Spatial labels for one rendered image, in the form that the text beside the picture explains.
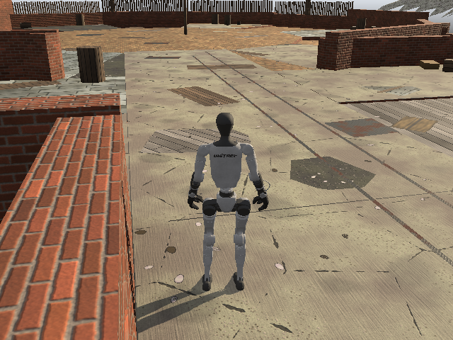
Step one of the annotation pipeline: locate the right robot upper arm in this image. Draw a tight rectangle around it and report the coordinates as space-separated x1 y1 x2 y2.
240 142 260 181

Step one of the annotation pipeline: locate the right robot forearm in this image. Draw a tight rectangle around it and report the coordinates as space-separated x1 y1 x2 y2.
253 171 267 198

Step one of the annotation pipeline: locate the robot left hand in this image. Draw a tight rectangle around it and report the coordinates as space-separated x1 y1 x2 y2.
188 195 204 210

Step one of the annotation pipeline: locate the left robot upper arm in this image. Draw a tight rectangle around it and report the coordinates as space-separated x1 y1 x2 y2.
193 143 211 183

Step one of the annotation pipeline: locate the robot right hand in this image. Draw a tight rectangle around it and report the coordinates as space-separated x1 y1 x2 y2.
253 195 269 211

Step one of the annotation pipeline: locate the left robot forearm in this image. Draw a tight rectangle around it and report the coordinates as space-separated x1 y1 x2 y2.
188 172 201 198

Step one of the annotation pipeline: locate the robot left foot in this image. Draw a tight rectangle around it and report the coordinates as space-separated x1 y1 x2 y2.
202 273 212 291

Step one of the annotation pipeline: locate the humanoid robot head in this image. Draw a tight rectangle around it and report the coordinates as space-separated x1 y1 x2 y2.
213 113 238 147

